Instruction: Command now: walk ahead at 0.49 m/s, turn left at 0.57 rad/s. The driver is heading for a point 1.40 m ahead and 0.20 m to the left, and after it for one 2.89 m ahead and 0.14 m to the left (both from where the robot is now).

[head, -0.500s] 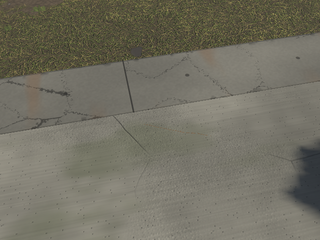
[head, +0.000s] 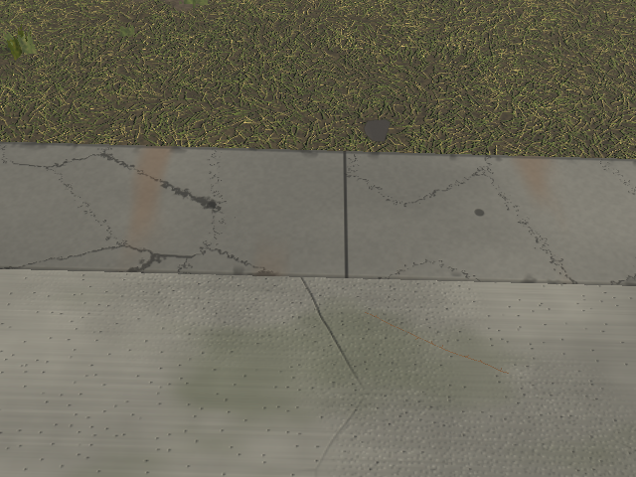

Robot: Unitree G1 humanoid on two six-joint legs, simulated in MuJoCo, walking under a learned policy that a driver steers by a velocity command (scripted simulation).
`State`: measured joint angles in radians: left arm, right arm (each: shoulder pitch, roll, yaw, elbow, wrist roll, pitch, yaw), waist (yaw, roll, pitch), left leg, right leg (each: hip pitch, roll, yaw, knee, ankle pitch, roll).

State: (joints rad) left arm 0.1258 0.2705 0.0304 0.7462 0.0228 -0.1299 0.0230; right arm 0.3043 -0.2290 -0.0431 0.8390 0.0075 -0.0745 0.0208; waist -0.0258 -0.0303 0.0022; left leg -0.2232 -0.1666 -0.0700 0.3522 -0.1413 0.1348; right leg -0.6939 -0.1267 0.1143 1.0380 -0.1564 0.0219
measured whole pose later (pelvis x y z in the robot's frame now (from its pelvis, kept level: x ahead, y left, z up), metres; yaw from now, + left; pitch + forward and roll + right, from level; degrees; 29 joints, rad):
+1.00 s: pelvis +0.24 +0.01 -0.01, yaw +27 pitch +2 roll +0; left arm 0.17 0.27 0.04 0.78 0.00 0.03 0.02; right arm 0.13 -0.22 -0.03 0.65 -0.02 0.00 -0.01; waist 0.01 -0.03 0.01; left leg -0.33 -0.04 0.00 0.50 -0.20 0.06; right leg -0.38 -0.05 0.01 0.75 -0.40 0.06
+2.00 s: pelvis +0.31 +0.05 +0.00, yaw +27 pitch +1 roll +0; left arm 0.31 0.26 0.06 0.94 -0.04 -0.08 0.01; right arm 0.34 -0.21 -0.07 1.00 0.01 -0.11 0.01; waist -0.02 -0.04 -0.01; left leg -0.17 -0.03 0.04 0.45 -0.30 0.06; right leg -0.39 -0.02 0.03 1.07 -0.38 -0.05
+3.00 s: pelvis +0.80 +0.28 -0.01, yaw +22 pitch +2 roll -1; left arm 0.39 0.26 0.05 0.99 -0.04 -0.07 0.00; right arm 0.05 -0.23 -0.05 0.84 0.00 -0.12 0.02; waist 0.04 -0.02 0.03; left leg -0.44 0.02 0.05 0.54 -0.15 0.03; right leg -0.26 0.01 0.06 1.04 -0.47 -0.04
